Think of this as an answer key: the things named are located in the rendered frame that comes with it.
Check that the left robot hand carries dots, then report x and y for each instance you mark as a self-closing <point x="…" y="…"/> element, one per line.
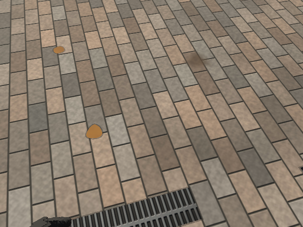
<point x="52" y="222"/>

